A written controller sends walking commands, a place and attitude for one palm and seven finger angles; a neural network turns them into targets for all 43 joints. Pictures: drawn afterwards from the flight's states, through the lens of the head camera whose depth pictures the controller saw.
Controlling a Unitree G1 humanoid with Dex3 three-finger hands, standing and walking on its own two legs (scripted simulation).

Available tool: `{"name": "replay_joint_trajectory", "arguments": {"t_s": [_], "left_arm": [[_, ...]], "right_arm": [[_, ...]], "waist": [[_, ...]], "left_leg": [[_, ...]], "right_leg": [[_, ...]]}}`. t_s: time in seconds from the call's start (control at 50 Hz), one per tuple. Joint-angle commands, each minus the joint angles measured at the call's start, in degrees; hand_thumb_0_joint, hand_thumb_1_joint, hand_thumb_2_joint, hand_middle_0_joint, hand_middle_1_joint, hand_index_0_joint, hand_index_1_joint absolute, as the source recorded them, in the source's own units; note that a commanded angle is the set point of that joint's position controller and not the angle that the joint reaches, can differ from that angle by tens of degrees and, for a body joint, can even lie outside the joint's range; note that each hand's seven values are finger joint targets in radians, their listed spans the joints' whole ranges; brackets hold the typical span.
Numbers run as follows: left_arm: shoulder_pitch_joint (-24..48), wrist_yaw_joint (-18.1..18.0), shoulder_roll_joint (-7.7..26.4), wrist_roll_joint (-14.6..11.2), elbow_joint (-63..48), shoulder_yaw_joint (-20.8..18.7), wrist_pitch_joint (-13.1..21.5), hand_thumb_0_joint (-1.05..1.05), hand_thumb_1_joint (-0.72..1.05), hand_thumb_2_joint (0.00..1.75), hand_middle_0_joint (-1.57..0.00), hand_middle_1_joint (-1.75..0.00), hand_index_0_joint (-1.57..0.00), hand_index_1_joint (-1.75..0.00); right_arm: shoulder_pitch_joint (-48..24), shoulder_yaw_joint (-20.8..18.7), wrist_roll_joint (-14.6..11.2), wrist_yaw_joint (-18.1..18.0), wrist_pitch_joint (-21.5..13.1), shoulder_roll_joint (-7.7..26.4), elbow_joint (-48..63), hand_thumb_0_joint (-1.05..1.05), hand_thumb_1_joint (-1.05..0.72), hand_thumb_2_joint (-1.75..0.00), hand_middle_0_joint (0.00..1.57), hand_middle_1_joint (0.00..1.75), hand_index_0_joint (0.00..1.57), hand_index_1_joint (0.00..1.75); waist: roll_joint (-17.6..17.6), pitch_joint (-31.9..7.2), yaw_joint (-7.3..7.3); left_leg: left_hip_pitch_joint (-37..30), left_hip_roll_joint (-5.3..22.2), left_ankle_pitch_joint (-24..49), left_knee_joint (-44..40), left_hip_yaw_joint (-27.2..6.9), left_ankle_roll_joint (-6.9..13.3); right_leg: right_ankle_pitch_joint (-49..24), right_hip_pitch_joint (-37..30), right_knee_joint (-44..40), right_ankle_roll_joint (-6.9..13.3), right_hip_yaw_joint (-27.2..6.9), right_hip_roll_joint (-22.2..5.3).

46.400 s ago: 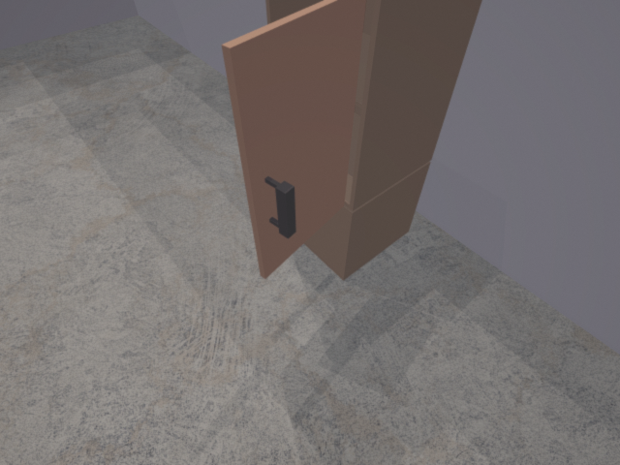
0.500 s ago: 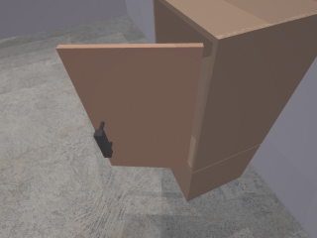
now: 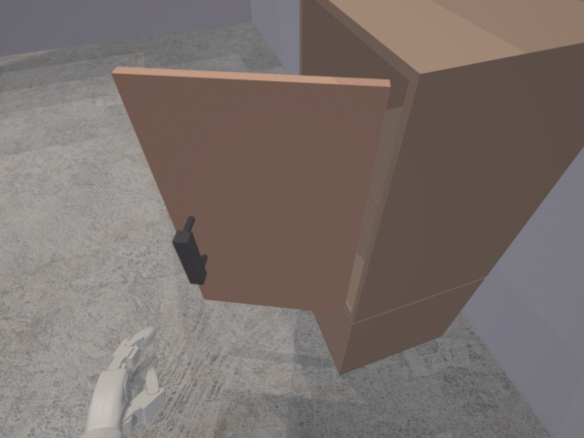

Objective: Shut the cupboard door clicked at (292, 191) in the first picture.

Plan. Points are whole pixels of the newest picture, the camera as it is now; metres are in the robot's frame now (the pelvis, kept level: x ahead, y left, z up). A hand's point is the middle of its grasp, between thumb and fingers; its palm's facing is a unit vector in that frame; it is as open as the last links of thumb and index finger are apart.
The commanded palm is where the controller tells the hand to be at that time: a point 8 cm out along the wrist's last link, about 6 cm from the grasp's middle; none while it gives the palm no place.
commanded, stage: raise the hand and make a fist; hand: left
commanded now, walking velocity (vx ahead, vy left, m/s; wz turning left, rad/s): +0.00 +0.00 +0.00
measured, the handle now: (194, 250) +0.46 +0.22 -0.07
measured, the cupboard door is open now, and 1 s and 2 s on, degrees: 64 64 64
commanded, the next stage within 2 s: bring the fist close to the handle in 1.76 s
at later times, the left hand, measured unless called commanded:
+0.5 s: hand (166, 437) +0.14 +0.18 -0.05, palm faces -0.19 -0.98 -0.03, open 5.0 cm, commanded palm +0.11 +0.24 -0.06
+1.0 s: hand out of the picture +0.14 +0.21 -0.06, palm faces -0.09 -1.00 -0.03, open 3.1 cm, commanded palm +0.12 +0.27 -0.06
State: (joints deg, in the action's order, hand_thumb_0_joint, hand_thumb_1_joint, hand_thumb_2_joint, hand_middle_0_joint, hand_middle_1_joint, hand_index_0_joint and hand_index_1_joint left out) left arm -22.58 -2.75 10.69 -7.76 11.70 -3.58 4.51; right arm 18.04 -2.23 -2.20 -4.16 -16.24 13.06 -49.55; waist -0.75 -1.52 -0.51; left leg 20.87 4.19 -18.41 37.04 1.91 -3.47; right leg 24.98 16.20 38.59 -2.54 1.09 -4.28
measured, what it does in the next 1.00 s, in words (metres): lowers itself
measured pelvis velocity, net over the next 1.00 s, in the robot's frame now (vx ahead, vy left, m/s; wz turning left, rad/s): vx -0.08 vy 0.03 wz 0.00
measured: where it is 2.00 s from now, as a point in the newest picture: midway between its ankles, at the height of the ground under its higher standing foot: outside the picture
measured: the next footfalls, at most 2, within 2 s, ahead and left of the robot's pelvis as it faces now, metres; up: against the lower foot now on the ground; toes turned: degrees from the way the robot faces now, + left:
none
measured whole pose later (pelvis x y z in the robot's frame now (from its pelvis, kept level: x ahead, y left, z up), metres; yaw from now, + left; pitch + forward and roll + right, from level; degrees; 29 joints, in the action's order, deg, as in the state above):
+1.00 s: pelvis -0.08 +0.03 -0.11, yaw +0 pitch +17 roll -4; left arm -24.4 16.5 15.8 -15.4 -8.8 -7.6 19.3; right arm 11.5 -1.1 -1.4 -3.1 -14.2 12.5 -27.7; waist -0.9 -8.8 0.2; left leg 66.7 4.2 -28.1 77.8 -3.5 -1.0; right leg 34.2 58.1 75.7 -3.3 1.1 -2.9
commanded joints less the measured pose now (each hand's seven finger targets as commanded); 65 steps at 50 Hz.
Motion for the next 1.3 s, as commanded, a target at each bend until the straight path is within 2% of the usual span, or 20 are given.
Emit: {"name": "replay_joint_trajectory", "arguments": {"t_s": [0.0, 0.06, 0.1, 0.16, 0.18, 0.24, 0.28, 0.34, 0.4, 0.46, 0.48, 0.5, 0.58, 0.7, 0.76, 0.88, 0.98, 1.1, 1.18, 1.28], "left_arm": [[-11.63, 7.87, -0.90, -2.31, 5.68, -5.11, 12.52, 0.00, 0.90, 0.90, -0.35, -0.46, -0.35, -0.46], [-14.35, 19.19, 0.88, -6.15, 7.03, -9.97, 26.48, 0.00, 0.90, 0.90, -0.40, -0.52, -0.40, -0.52], [-11.79, 26.82, 3.93, -7.30, 6.32, -11.40, 33.20, 0.00, 0.90, 0.90, -0.44, -0.56, -0.44, -0.56], [-1.67, 31.73, 9.02, -9.08, -5.17, -13.02, 35.92, 0.00, 0.90, 0.90, -0.49, -0.62, -0.49, -0.62], [3.24, 31.53, 12.09, -9.96, -11.10, -14.82, 36.27, 0.00, 0.90, 0.90, -0.51, -0.64, -0.51, -0.64], [11.68, 30.52, 10.07, -13.00, -26.70, -11.18, 37.21, 0.00, 0.90, 0.90, -0.57, -0.70, -0.57, -0.70], [18.27, 29.31, 10.86, -13.25, -32.67, -9.37, 36.70, 0.00, 0.90, 0.90, -0.60, -0.74, -0.60, -0.74], [15.06, 28.93, 8.29, -11.88, -30.14, -4.69, 31.30, 0.00, 0.90, 0.90, -0.66, -0.80, -0.66, -0.80], [9.77, 29.18, 8.77, -10.47, -23.82, -4.79, 21.14, 0.00, 0.90, 0.90, -0.71, -0.86, -0.71, -0.86], [1.45, 27.77, 10.55, -9.76, -22.35, -8.55, 11.04, 0.00, 0.90, 0.90, -0.77, -0.92, -0.77, -0.92], [-1.25, 26.18, 12.21, -9.73, -21.73, -11.88, 8.91, 0.00, 0.90, 0.90, -0.79, -0.94, -0.79, -0.94], [-0.97, 24.77, 11.42, -10.44, -25.18, -12.29, 8.42, 0.00, 0.90, 0.90, -0.81, -0.96, -0.81, -0.96], [0.56, 17.44, 11.20, -10.59, -30.40, -14.93, 13.51, 0.00, 0.90, 0.90, -0.88, -1.04, -0.88, -1.04], [3.55, 18.34, 7.14, -7.66, -27.73, -5.15, 24.32, 0.00, 0.90, 0.90, -0.99, -1.16, -0.99, -1.16], [2.74, 21.88, 8.00, -7.62, -25.90, -3.71, 22.98, 0.00, 0.90, 0.90, -1.04, -1.22, -1.04, -1.22], [-0.03, 19.98, 14.39, -9.02, -34.71, -12.54, 19.32, 0.00, 0.90, 0.90, -1.15, -1.34, -1.15, -1.34], [-1.10, 16.99, 9.64, -8.72, -33.57, -9.71, 19.44, 0.00, 0.90, 0.90, -1.24, -1.44, -1.24, -1.44], [1.97, 21.80, 8.32, -6.75, -26.80, -4.48, 17.12, 0.00, 0.90, 0.90, -1.30, -1.50, -1.30, -1.50], [3.70, 23.33, 14.16, -8.47, -31.13, -11.27, 18.04, 0.00, 0.90, 0.90, -1.30, -1.50, -1.30, -1.50], [1.15, 22.66, 13.11, -11.45, -32.66, -14.34, 20.05, 0.00, 0.90, 0.90, -1.30, -1.50, -1.30, -1.50]], "right_arm": [[-8.28, -3.26, 0.68, 1.33, -4.81, 5.78, 13.40, 0.00, -0.90, -0.90, 0.20, 0.30, 0.20, 0.30], [-10.12, -4.68, 1.64, 2.90, -4.17, 5.96, 16.45, 0.00, -0.90, -0.90, 0.20, 0.30, 0.20, 0.30], [-10.95, -4.96, 1.58, 4.29, -4.29, 6.41, 19.03, 0.00, -0.90, -0.90, 0.20, 0.30, 0.20, 0.30], [-11.43, -5.22, 1.48, 4.32, -4.26, 6.95, 23.51, 0.00, -0.90, -0.90, 0.20, 0.30, 0.20, 0.30], [-10.67, -5.28, 1.64, 3.98, -4.21, 6.92, 24.15, 0.00, -0.90, -0.90, 0.20, 0.30, 0.20, 0.30], [-10.82, -4.22, 1.37, 2.73, -4.30, 6.95, 26.85, 0.00, -0.90, -0.90, 0.20, 0.30, 0.20, 0.30], [-10.39, -3.50, 1.39, 1.07, -4.26, 7.84, 26.12, 0.00, -0.90, -0.90, 0.20, 0.30, 0.20, 0.30], [-9.18, -2.81, 0.53, -0.57, -3.79, 8.36, 26.12, 0.00, -0.90, -0.90, 0.20, 0.30, 0.20, 0.30], [-8.77, -2.10, -0.44, -1.39, -2.52, 8.19, 27.33, 0.00, -0.90, -0.90, 0.20, 0.30, 0.20, 0.30], [-9.85, -2.22, -0.93, -1.34, -0.61, 7.53, 30.00, 0.00, -0.90, -0.90, 0.20, 0.30, 0.20, 0.30], [-10.85, -2.15, -0.81, -1.25, -0.02, 6.99, 30.38, 0.00, -0.90, -0.90, 0.20, 0.30, 0.20, 0.30], [-11.06, -2.01, -0.69, -0.93, 0.21, 6.56, 31.18, 0.00, -0.90, -0.90, 0.20, 0.30, 0.20, 0.30], [-11.48, -1.87, 0.10, -0.35, -0.12, 5.04, 30.15, 0.00, -0.90, -0.90, 0.20, 0.30, 0.20, 0.30], [-8.40, -1.36, 1.25, 0.46, -2.58, 6.89, 27.49, 0.00, -0.90, -0.90, 0.20, 0.30, 0.20, 0.30], [-7.34, -1.57, 0.55, 0.26, -3.12, 8.17, 28.09, 0.00, -0.90, -0.90, 0.20, 0.30, 0.20, 0.30], [-8.29, -1.83, 0.51, 0.38, -1.74, 7.97, 29.92, 0.00, -0.90, -0.90, 0.20, 0.30, 0.20, 0.30], [-7.84, -1.49, 1.12, 0.95, 0.36, 6.91, 30.02, 0.00, -0.90, -0.90, 0.20, 0.30, 0.20, 0.30], [-6.72, -1.02, 0.78, 0.97, 1.09, 7.93, 30.43, 0.00, -0.90, -0.90, 0.20, 0.30, 0.20, 0.30], [-6.95, -1.09, 1.22, 0.55, 0.94, 7.88, 30.71, 0.00, -0.90, -0.90, 0.20, 0.30, 0.20, 0.30], [-7.90, -1.22, 1.51, 0.86, 1.09, 6.76, 30.31, 0.00, -0.90, -0.90, 0.20, 0.30, 0.20, 0.30]], "waist": [[17.98, 3.53, 1.05], [20.49, -5.41, 4.51], [10.61, -11.46, 5.13], [-1.81, -20.79, 5.12], [-4.20, -23.10, 4.79], [-6.55, -24.75, 1.62], [-3.79, -21.25, -1.07], [-2.64, -16.51, -2.44], [-0.18, -15.16, -1.51], [2.38, -17.85, 1.90], [1.49, -19.05, 3.82], [1.18, -21.00, 4.00], [0.74, -20.20, 4.41], [-2.47, -15.72, -0.59], [-2.11, -16.20, -0.95], [-7.33, -23.76, 3.35], [-6.67, -20.47, 1.43], [-3.34, -14.97, -1.48], [-4.72, -21.75, 0.90], [-5.75, -24.95, 2.53]], "left_leg": [[9.98, -4.45, 13.82, 6.08, -0.74, 2.64], [19.72, -5.07, 9.26, 14.05, -0.17, 1.62], [22.28, -5.32, 10.61, 19.47, 0.33, 1.80], [24.54, -5.25, 7.49, 26.40, 1.57, 3.31], [24.95, -4.75, 6.08, 28.44, 1.25, 3.62], [25.54, -3.52, 0.37, 32.20, -0.22, 4.32], [28.69, -2.42, -3.76, 34.11, -1.76, 5.04], [32.47, -1.95, -10.10, 33.84, -2.68, 5.28], [34.53, -2.42, -13.20, 31.42, -3.41, 5.00], [33.87, -3.09, -13.64, 28.06, -3.38, 4.73], [33.48, -3.17, -12.74, 27.08, -3.65, 4.48], [31.95, -3.26, -11.52, 26.40, -3.77, 4.35], [30.51, -2.77, -10.28, 24.86, -4.88, 3.91], [32.89, -3.02, -17.34, 25.75, -5.99, 3.91], [33.04, -3.09, -20.43, 24.99, -6.39, 4.13], [26.54, -3.07, -15.67, 22.25, -7.63, 3.69], [26.73, -2.99, -12.20, 23.75, -7.27, 3.70], [30.60, -3.20, -13.64, 25.78, -6.10, 4.08], [28.51, -3.37, -5.97, 28.35, -5.13, 4.24], [27.25, -3.37, -0.28, 29.91, -4.54, 4.01]], "right_leg": [[-23.76, 16.56, 2.66, 0.59, 5.47, 3.76], [-25.73, 18.24, 11.97, 0.58, 2.20, 2.57], [-27.93, 19.48, 17.93, 1.92, 0.23, 1.54], [-16.57, 25.71, 22.33, 2.71, -2.77, 2.23], [-12.17, 27.40, 22.95, 2.84, -3.89, 2.70], [-0.51, 33.62, 23.06, 2.97, -4.76, 4.00], [6.27, 37.77, 23.33, 3.15, -4.71, 5.03], [12.88, 40.96, 22.18, 3.01, -4.07, 5.76], [15.90, 40.26, 20.45, 2.47, -3.20, 5.59], [17.91, 36.55, 18.47, 2.09, -2.77, 4.76], [16.97, 34.83, 19.53, 2.46, -1.80, 5.08], [14.98, 34.62, 20.33, 2.34, -0.98, 4.83], [10.08, 36.03, 23.75, 2.86, 2.40, 5.89], [12.32, 44.32, 26.18, 3.19, 2.89, 5.36], [13.73, 44.44, 25.14, 3.15, 2.04, 5.22], [7.13, 40.08, 27.49, 3.77, 3.80, 6.03], [4.41, 40.88, 27.44, 3.57, 4.73, 6.53], [6.57, 42.48, 25.09, 3.24, 3.92, 6.44], [2.27, 39.22, 26.45, 3.81, 3.26, 6.73], [-2.03, 37.50, 27.95, 3.88, 3.48, 6.97]]}}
